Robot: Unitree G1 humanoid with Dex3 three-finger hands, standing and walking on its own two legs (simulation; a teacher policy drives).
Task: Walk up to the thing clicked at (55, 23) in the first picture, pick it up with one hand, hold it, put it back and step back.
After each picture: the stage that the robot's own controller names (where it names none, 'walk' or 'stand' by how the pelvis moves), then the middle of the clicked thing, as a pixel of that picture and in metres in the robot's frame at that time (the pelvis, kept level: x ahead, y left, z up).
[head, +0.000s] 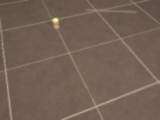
stand; (55, 23) +1.73 +0.29 -0.72
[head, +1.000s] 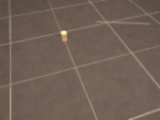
walk; (64, 36) +1.60 +0.31 -0.72
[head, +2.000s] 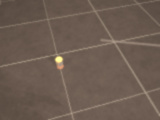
walk; (59, 62) +1.03 +0.27 -0.72
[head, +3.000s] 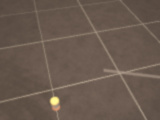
walk; (55, 103) +0.61 +0.22 -0.71
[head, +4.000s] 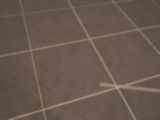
stand; out of the picture +0.39 +0.20 -0.70
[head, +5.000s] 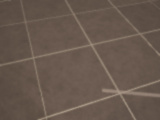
stand; out of the picture +0.37 +0.20 -0.72
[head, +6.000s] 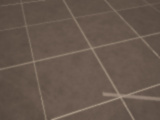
stand; out of the picture +0.36 +0.20 -0.73
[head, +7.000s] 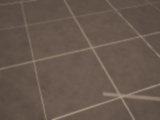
stand; out of the picture +0.35 +0.20 -0.73
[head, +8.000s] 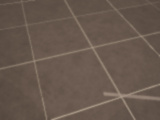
stand; out of the picture +0.35 +0.20 -0.73
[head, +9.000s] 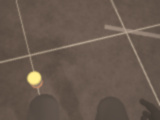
go down; (35, 80) +0.41 +0.21 -0.44
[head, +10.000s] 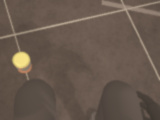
go down; (23, 63) +0.43 +0.23 -0.30
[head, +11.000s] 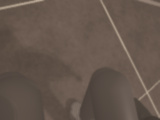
close in; out of the picture +0.41 +0.26 -0.23
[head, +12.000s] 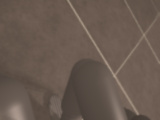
close; out of the picture +0.41 +0.28 -0.22
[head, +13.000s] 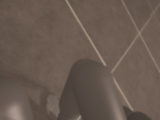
close; out of the picture +0.40 +0.28 -0.22
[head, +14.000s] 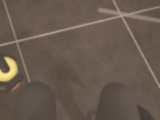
lift; (7, 75) +0.33 +0.25 -0.08
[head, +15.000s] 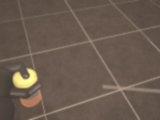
hold; (28, 88) +0.33 +0.17 +0.04
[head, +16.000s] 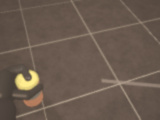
hold; (30, 89) +0.33 +0.17 +0.00
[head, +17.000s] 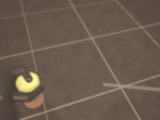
hold; (31, 90) +0.32 +0.17 +0.01
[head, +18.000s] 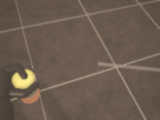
crouch; (27, 87) +0.34 +0.18 -0.05
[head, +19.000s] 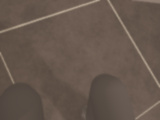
lower; out of the picture +0.46 +0.26 -0.10
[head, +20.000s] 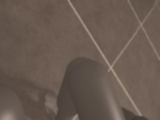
lower; out of the picture +0.42 +0.30 -0.22
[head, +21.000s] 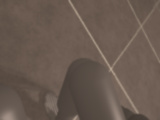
lower; out of the picture +0.42 +0.30 -0.22
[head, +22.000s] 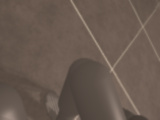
lower; out of the picture +0.42 +0.30 -0.23
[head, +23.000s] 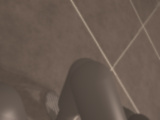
lower; out of the picture +0.42 +0.30 -0.22
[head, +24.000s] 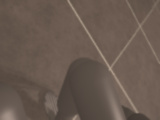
open; out of the picture +0.42 +0.30 -0.22
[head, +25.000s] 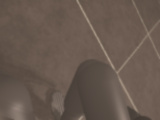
stand; out of the picture +0.41 +0.28 -0.23
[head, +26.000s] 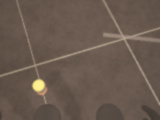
walk; (40, 87) +0.42 +0.21 -0.50
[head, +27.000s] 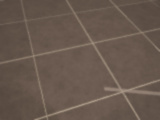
stand; out of the picture +0.38 +0.18 -0.66
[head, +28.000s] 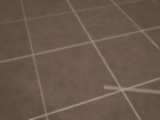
stand; out of the picture +0.39 +0.19 -0.66
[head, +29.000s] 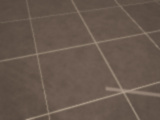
stand; out of the picture +0.38 +0.19 -0.69
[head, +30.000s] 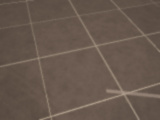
stand; out of the picture +0.39 +0.19 -0.72
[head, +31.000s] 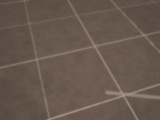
stand; out of the picture +0.36 +0.20 -0.73
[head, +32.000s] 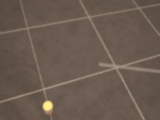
walk; (48, 107) +0.42 +0.15 -0.71
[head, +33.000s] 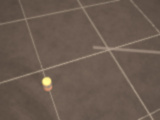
walk; (47, 84) +0.62 +0.23 -0.70
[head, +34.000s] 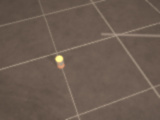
walk; (60, 62) +0.94 +0.26 -0.70
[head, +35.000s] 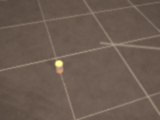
stand; (59, 67) +0.97 +0.20 -0.71
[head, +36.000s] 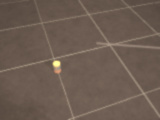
stand; (57, 67) +1.01 +0.21 -0.72
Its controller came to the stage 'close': yes
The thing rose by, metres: 0.70
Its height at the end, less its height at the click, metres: +0.00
